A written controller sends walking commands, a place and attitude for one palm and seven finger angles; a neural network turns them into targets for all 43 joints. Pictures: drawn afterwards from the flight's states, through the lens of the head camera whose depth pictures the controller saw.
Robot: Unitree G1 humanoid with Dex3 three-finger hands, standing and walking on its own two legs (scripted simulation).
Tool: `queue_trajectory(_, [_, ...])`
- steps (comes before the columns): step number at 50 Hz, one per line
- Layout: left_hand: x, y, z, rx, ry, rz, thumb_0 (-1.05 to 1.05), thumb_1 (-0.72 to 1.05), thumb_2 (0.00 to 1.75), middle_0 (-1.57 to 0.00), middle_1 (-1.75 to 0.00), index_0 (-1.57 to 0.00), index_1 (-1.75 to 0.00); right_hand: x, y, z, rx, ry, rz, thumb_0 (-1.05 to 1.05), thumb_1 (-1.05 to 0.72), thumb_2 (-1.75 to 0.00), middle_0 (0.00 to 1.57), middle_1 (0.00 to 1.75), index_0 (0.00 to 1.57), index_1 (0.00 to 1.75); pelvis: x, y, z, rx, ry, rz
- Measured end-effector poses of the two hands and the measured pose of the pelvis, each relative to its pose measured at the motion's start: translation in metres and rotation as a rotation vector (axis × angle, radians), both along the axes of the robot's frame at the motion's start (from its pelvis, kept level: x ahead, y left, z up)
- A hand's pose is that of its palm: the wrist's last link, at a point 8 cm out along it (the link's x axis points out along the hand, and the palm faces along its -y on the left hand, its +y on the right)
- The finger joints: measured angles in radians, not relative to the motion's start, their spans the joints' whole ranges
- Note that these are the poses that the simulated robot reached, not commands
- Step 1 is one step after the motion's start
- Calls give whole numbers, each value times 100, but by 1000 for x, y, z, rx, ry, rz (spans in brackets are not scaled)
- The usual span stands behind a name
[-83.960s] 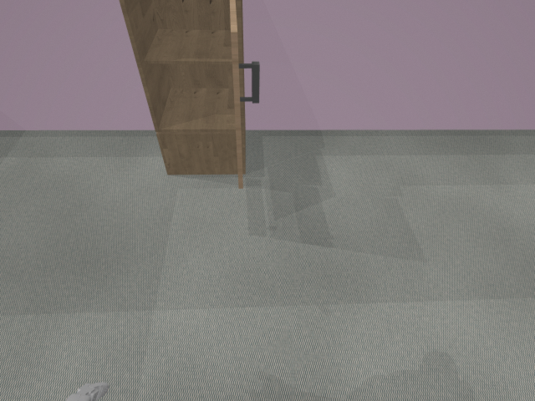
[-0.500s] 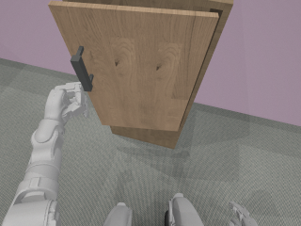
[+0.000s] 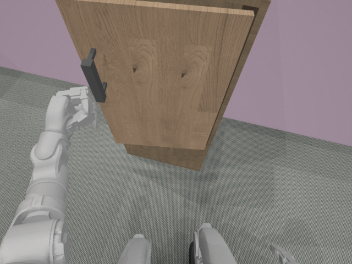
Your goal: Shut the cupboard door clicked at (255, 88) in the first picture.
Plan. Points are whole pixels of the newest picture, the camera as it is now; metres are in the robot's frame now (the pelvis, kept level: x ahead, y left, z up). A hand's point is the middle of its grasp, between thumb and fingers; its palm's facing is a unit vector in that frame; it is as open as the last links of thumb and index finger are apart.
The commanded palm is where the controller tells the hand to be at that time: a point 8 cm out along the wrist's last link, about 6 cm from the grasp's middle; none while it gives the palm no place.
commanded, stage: push the door shut along its arc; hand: left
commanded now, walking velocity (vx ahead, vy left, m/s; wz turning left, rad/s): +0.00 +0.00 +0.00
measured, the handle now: (97, 76) +0.55 +0.19 +0.06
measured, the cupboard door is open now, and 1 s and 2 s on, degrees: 10 0 0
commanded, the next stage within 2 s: pull the fist back off the door in 1.18 s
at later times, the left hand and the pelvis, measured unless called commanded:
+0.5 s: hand (103, 94) +0.49 +0.17 +0.06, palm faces -0.21 -0.98 -0.02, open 3.1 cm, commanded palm +0.49 +0.21 +0.06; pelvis +0.00 +0.01 -0.01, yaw +0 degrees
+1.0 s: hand (111, 83) +0.52 +0.16 +0.06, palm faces -0.32 -0.95 -0.04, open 3.2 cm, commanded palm +0.55 +0.18 +0.06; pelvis -0.01 +0.00 -0.02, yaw +0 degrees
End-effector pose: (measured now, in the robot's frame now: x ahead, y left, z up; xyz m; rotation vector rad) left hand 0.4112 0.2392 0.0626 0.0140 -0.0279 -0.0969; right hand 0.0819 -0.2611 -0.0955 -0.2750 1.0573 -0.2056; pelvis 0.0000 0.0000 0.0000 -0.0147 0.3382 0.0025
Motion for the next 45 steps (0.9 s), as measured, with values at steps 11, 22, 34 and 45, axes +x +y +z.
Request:
queue_trajectory(11, [24,-5,-8,4,43,-49,2,90,90,-130,-150,-130,-150,3,9,-4,-5,2,17,0,-90,-90,21,30,20,30,-3,6,-5,-8,20,7])
queue_trajectory(22, [65,-13,-5,15,73,-108,0,90,92,-130,-150,-131,-149,-30,8,-14,1,117,-40,0,-90,-90,21,30,20,30,2,8,-10,-12,66,2])
queue_trajectory(34, [83,-20,-4,28,77,-164,1,90,90,-130,-150,-133,-150,-61,2,-13,-18,218,-74,0,-90,-90,21,30,20,30,2,5,-12,-20,87,4])
queue_trajectory(45, [108,-27,-2,36,93,-198,2,90,90,-130,-150,-132,-149,-65,-4,-13,-57,210,-79,0,-90,-90,21,30,20,30,-4,4,-20,-34,112,9])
